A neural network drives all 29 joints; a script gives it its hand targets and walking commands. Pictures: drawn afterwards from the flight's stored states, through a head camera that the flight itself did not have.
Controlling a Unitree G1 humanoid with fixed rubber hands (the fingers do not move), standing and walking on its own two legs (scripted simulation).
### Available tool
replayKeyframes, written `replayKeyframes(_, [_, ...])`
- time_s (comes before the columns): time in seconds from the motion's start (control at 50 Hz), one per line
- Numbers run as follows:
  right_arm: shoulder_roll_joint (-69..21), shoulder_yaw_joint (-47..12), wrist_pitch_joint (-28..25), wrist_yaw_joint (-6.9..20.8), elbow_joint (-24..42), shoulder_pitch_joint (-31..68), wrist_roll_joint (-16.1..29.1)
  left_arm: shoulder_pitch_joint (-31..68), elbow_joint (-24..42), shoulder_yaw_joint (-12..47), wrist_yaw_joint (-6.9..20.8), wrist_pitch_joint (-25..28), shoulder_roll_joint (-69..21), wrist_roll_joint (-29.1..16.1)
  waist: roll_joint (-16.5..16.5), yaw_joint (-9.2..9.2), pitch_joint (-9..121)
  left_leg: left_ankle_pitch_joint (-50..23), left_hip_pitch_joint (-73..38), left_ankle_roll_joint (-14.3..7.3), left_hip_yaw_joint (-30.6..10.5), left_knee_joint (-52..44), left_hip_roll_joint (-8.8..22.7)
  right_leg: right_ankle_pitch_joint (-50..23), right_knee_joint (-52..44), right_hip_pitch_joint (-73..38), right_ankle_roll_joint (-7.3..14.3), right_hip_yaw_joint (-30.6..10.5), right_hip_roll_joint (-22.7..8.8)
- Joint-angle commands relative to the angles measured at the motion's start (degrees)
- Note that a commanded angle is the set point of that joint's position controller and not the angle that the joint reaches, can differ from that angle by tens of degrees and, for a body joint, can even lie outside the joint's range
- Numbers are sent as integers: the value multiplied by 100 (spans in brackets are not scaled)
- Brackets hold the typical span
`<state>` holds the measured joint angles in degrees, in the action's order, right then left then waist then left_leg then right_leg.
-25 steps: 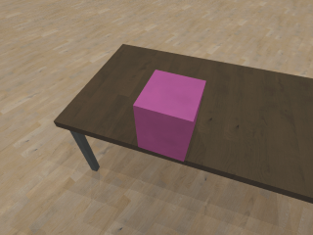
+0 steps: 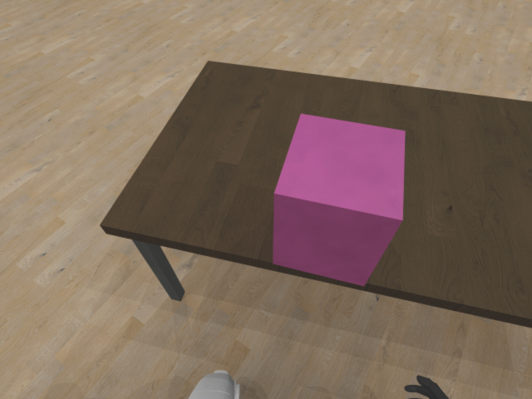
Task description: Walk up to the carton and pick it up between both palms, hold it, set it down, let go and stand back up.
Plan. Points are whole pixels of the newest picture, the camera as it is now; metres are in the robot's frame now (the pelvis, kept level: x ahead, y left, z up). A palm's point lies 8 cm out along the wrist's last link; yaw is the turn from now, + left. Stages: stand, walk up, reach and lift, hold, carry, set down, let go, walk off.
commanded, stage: walk up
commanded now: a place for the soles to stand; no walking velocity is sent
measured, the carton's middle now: (333, 202) +0.49 -0.08 -0.06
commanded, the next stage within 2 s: none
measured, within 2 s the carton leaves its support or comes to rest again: neither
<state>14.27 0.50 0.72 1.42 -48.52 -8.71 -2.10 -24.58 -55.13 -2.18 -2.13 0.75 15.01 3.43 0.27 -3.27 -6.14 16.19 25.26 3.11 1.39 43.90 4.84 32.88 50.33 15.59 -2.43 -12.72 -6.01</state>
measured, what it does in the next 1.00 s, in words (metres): steps on the spot: right foot, then left foot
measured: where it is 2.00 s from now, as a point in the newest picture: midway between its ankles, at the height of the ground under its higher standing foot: outside the picture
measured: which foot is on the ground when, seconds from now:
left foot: down 0.00-0.42, up 0.44-0.68, down 0.70-1.00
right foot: up 0.00-0.40, down 0.42-1.00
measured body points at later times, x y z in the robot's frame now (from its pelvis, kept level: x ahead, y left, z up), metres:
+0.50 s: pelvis +0.02 -0.02 +0.01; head +0.05 -0.05 +0.46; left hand +0.19 +0.21 -0.10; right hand +0.04 -0.30 -0.14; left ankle +0.06 +0.14 -0.68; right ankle +0.04 -0.13 -0.70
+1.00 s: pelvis +0.01 -0.02 +0.03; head +0.01 -0.04 +0.48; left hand +0.12 +0.20 -0.11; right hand +0.01 -0.26 -0.13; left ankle +0.04 +0.11 -0.70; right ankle +0.04 -0.13 -0.70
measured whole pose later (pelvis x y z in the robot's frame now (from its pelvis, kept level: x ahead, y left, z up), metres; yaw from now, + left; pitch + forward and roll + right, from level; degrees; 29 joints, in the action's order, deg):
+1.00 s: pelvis +0.01 -0.02 +0.03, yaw -14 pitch -2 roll +1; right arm 12.0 -1.6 0.0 0.3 -57.4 -14.3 0.5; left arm -13.5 -58.7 1.2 0.1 0.3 11.3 -0.2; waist -1.1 -0.3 -1.1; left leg 14.8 10.5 1.0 3.9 27.2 1.7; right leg 11.4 29.4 16.2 1.3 -1.5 0.9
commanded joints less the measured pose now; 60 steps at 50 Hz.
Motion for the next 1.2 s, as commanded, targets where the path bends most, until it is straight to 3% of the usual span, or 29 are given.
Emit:
replayKeyframes(0.0, [1342,327,59,-269,250,-384,205,-236,700,9,-71,-31,454,-126,-1304,379,190,670,-1049,-1048,-2095,-2893,1530,159,1876,1612,133,635,298])
replayKeyframes(0.02, [1167,269,29,-275,242,-280,146,-349,565,27,-46,-40,402,-131,-1234,284,185,-26,-1108,-1000,-1562,-2598,1397,24,1565,1460,119,685,214])
replayKeyframes(0.06, [957,200,-62,-255,241,-110,57,-475,496,-11,-7,-59,401,-179,-1233,168,436,-1258,-1063,-1231,-1123,-2304,1411,-117,1227,1053,135,878,247])
replayKeyframes(0.14, [1049,282,-200,-333,201,-381,5,389,764,-124,19,-211,519,-136,-734,409,452,-3028,-1454,-1797,-1215,-2030,2056,-249,1031,1387,71,968,248])
replayKeyframes(0.2, [1156,361,-243,-455,161,-558,11,1023,1057,-173,111,-299,481,-91,-539,560,472,-3530,-1744,-1916,-1186,-1987,2362,-542,936,1639,27,868,151])
replayKeyframes(0.28, [1225,381,-233,-491,277,-194,-27,1184,1162,-170,262,-299,375,-141,-766,411,798,-2541,-1465,-1604,-573,-1898,2122,-925,-28,862,71,967,153])
replayKeyframes(0.32, [1262,359,-164,-442,315,102,-41,888,1069,-179,322,-271,296,-177,-838,153,947,-1938,-956,-1263,-60,-1521,1830,-1626,-1108,-134,211,1198,288])
replayKeyframes(0.34, [1192,294,-102,-386,305,177,-45,620,937,-222,325,-213,344,-206,-526,23,1019,-1470,-638,-1001,288,-959,1499,-2287,-1795,-750,286,1362,458])
replayKeyframes(0.36, [896,163,-42,-311,248,-99,-52,450,873,-318,304,-147,571,-244,178,-13,1189,-762,-502,-698,727,-55,960,-2841,-2228,-1127,385,1202,424])
replayKeyframes(0.38, [498,10,8,-234,348,-303,8,522,983,-421,272,-92,979,-280,1341,38,1248,1259,305,-303,907,1015,251,-3784,-2472,-1389,777,-411,-515])
replayKeyframes(0.4, [373,-42,126,-244,355,-492,54,741,1106,-419,210,-91,1152,-387,1230,159,1123,2603,369,-192,521,1392,-25,-3676,-2816,-785,1283,-1329,-1142])
replayKeyframes(0.42, [504,-9,220,-291,327,-397,121,907,1106,-414,149,-96,1199,-490,984,74,941,2642,124,-210,44,1556,72,-2662,-3092,0,1688,-1477,-1343])
replayKeyframes(0.44, [606,-11,241,-300,342,-220,166,1241,1219,-355,103,-124,1074,-494,811,104,630,2447,25,-221,-46,1543,117,-2161,-3206,293,1690,-1193,-1150])
replayKeyframes(0.48, [546,-26,182,-269,216,-331,160,1470,1239,-233,24,-160,799,-326,785,217,466,2062,153,-255,-100,1205,51,-2880,-2859,-21,1428,-565,-755])
replayKeyframes(0.52, [552,4,109,-280,55,-650,137,1495,1191,-161,21,-125,734,-249,903,279,742,1605,-135,-262,-98,890,38,-3654,-2614,-124,1391,-499,-778])
replayKeyframes(0.58, [509,7,39,-258,39,-660,141,1596,1155,-97,55,-83,597,-220,670,321,1040,1201,-682,-295,-71,60,-78,-3624,-2481,-184,1323,-356,-684])
replayKeyframes(0.62, [401,-14,-16,-236,1,-767,154,1733,1075,-47,75,-107,606,-222,521,447,1100,273,-1294,-376,43,-1127,-192,-3343,-2281,52,1182,-142,-534])
replayKeyframes(0.64, [402,-14,-63,-226,-18,-841,167,1752,1031,-9,104,-117,575,-238,329,513,1110,-518,-1665,-422,-46,-1719,-152,-3258,-2154,256,1029,-37,-428])
replayKeyframes(0.68, [706,23,-149,-222,6,-741,175,1504,901,136,183,-81,260,-300,-350,325,1206,-1087,-1872,-672,-936,-2120,590,-2800,-1776,397,631,412,-14])
replayKeyframes(0.7, [884,44,-155,-216,33,-426,204,1282,800,192,196,-81,139,-322,-464,101,1038,-623,-1469,-832,-1309,-2368,901,-1993,-1869,282,482,704,335])
replayKeyframes(0.72, [962,74,-126,-179,-16,-190,232,1268,658,168,161,-101,112,-296,-525,53,687,272,-541,-917,-1069,-2480,899,-1697,-2090,-358,436,863,362])
replayKeyframes(0.74, [862,39,-109,-138,-92,-173,260,1306,595,140,153,-96,173,-265,-583,83,446,1001,-180,-815,-923,-2599,667,-1737,-2253,-601,472,746,305])
replayKeyframes(0.78, [645,-42,-91,-124,-250,-423,284,1342,393,99,194,-49,426,-326,-485,227,194,1079,-428,-586,-649,-2626,306,-1759,-2450,-236,554,382,170])
replayKeyframes(0.92, [497,-65,-176,-152,-668,-765,258,1269,-67,163,168,93,410,-384,170,380,305,460,-1223,-588,-375,-2346,201,-1562,-3047,225,530,224,76])
replayKeyframes(1.04, [515,-110,-192,-197,-920,-810,235,1190,-296,191,147,78,428,-385,355,370,371,345,-1351,-580,-283,-2394,216,-1581,-3153,175,533,209,92])
replayKeyframes(1.06, [936,10,-83,-209,-953,-543,171,1192,-72,133,64,139,580,-311,52,297,232,185,-1289,-508,22,-1898,92,-2004,-3178,343,651,-234,-250])
replayKeyframes(1.1, [817,-3,43,-221,-971,-616,97,1029,-94,51,-18,164,862,-345,446,326,353,372,-1159,-415,27,-1448,-61,-2199,-3394,244,904,-812,-628])
replayKeyframes(1.14, [729,-33,85,-218,-984,-693,85,984,-64,-3,-74,132,972,-326,597,353,498,529,-999,-396,-46,-1282,-75,-2173,-3452,77,1078,-1024,-795])
replayKeyframes(1.18, [748,-34,85,-214,-991,-682,104,1079,26,-25,-100,94,959,-296,714,365,633,461,-1046,-403,-117,-1290,-45,-2310,-3370,80,1078,-901,-732])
